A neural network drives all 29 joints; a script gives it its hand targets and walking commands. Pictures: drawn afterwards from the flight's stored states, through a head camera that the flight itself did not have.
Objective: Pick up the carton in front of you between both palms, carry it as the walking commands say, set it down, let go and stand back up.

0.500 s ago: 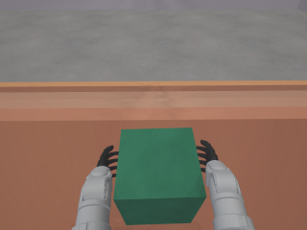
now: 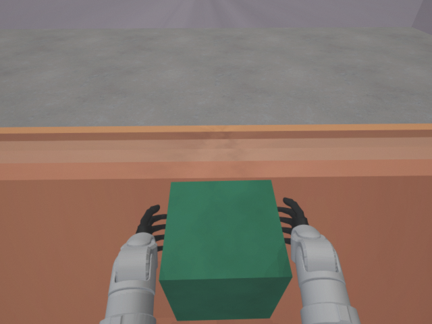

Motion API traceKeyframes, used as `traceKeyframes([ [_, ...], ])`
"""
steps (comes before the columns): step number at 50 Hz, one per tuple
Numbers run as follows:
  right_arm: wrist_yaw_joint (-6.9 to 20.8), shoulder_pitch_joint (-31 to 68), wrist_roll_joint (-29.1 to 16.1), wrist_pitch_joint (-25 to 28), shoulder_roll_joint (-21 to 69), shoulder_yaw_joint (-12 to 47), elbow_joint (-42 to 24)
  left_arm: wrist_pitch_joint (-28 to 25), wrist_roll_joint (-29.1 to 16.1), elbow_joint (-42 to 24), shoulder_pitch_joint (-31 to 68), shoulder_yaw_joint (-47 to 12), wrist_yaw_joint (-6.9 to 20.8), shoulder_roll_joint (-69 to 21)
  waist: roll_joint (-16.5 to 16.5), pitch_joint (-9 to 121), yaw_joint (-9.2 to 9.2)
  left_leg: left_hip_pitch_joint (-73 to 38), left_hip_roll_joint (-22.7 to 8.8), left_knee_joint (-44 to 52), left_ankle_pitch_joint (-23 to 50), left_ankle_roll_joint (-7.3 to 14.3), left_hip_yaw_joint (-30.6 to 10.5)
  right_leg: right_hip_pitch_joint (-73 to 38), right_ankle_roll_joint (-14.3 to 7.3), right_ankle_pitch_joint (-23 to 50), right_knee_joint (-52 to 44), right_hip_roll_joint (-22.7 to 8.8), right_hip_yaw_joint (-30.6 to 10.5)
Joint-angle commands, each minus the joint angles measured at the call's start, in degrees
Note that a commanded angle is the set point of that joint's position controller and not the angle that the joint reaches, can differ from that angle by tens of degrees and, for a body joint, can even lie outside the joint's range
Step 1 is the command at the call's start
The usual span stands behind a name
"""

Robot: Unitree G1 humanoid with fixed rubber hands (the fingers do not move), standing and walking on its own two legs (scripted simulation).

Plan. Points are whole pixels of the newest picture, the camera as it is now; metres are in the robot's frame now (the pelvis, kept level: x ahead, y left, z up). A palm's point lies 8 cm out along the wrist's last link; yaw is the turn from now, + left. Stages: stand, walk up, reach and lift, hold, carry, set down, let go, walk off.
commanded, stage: hold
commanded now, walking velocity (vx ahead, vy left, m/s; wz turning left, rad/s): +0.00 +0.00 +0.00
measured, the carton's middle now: (222, 252) +0.30 +0.00 -0.03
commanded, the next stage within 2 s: carry in 1.00 s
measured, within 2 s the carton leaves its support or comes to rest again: neither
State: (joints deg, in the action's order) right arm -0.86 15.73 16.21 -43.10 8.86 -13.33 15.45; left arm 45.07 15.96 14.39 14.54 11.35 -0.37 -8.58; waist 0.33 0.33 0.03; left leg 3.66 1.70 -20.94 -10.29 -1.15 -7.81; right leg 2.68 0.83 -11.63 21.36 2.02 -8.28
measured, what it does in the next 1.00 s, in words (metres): stands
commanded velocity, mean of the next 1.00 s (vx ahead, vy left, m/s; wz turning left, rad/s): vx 0.02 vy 0.00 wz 0.00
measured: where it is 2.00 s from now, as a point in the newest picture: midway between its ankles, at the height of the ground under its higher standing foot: (229, 319)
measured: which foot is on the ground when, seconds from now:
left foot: down 0.00-1.00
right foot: down 0.00-1.00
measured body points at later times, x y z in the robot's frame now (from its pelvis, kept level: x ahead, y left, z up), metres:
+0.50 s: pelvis +0.00 +0.00 +0.00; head -0.05 +0.00 +0.45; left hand +0.30 +0.15 +0.04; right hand +0.30 -0.15 +0.04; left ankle +0.02 +0.13 -0.75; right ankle +0.01 -0.13 -0.75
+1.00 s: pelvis +0.00 +0.00 +0.00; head -0.05 +0.00 +0.45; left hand +0.29 +0.15 +0.04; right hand +0.30 -0.15 +0.04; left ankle +0.02 +0.13 -0.75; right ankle +0.01 -0.13 -0.75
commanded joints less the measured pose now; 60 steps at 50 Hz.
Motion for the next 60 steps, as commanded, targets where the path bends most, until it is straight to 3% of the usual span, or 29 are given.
traceKeyframes([
  [1,15.8,30.4,-16.3,1.7,55.4,31.9,-1.1,-3.9,-16.6,-4.7,34.3,-31.4,14.8,-54.0,-0.1,11.8,0.13,-3.8,3.7,2.4,3.7,0.4,4.3,1.9,0.2,4.6,-3.6,3.3,4.5],
  [13,16.3,33.0,-15.8,2.3,55.8,30.9,1.6,-4.4,-16.2,-1.9,37.1,-30.8,15.1,-55.2,-0.2,13.0,-0.09,-3.8,3.5,2.2,2.1,0.2,4.5,2.6,0.0,2.6,-3.3,3.2,4.8],
  [33,15.7,27.9,-16.6,1.7,55.2,32.2,-2.3,-3.8,-17.0,-5.7,31.7,-31.8,14.4,-54.2,-0.2,14.2,0.08,-6.2,3.9,2.4,10.8,-0.1,4.1,-0.3,0.5,11.4,-3.4,3.7,4.3],
  [49,15.5,28.6,-16.6,1.7,55.2,32.3,-2.3,-3.8,-16.9,-5.5,32.4,-31.8,14.6,-53.9,-0.1,13.2,0.21,-5.2,3.9,2.3,7.8,0.1,4.2,0.3,0.4,8.7,-3.4,3.5,4.2],
  [50,15.5,29.8,-17.1,1.6,55.3,32.4,-3.1,-3.8,-17.3,-5.9,33.8,-31.5,14.4,-53.8,-1.9,11.7,-0.12,2.4,-6.3,-1.4,-1.4,0.9,2.9,8.3,-0.7,-0.9,1.4,-6.0,2.2],
  [52,15.0,28.9,-17.5,1.4,55.3,33.4,-4.6,-3.7,-18.6,-8.3,34.3,-33.4,14.2,-54.3,-2.9,12.0,-0.01,7.1,-6.4,2.7,-26.1,2.0,-1.3,13.2,-1.1,-22.3,0.8,-4.2,1.1],
  [53,14.6,29.6,-18.4,1.1,55.7,34.8,-6.5,-3.4,-19.5,-10.3,35.4,-34.8,14.0,-54.4,-3.5,11.5,-0.16,8.4,-7.2,3.8,-32.2,2.9,-2.5,15.6,-1.0,-25.6,3.1,-3.1,2.8],
  [56,12.5,28.9,-20.4,-1.2,56.0,38.8,-13.0,-1.2,-22.4,-16.0,35.8,-39.5,12.8,-54.8,-9.0,16.0,-0.31,6.1,-12.6,6.3,-26.4,5.9,-7.0,16.6,0.0,-11.2,12.4,-0.3,11.1],
  [58,11.1,27.9,-21.9,-3.6,55.2,41.8,-18.4,1.2,-24.8,-20.7,35.3,-42.6,11.9,-54.6,-7.8,18.4,-0.18,9.1,-11.9,4.0,-27.4,6.1,-3.6,11.7,-0.8,-12.2,6.5,-0.6,12.3],
  [59,10.4,28.2,-22.8,-5.1,54.7,43.5,-21.7,2.5,-25.8,-23.1,35.0,-44.0,11.2,-54.5,-5.3,18.4,0.09,13.0,-9.7,0.2,-27.7,4.8,0.3,7.9,-1.5,-14.6,2.4,-2.2,9.9],
  [60,9.8,28.3,-23.6,-6.7,54.2,44.9,-24.6,4.0,-26.2,-25.0,33.7,-44.4,10.5,-53.9,3.1,17.3,0.64,19.0,-6.0,-9.5,-24.8,2.4,6.4,4.6,-3.4,-21.4,-3.8,-8.7,0.0],
])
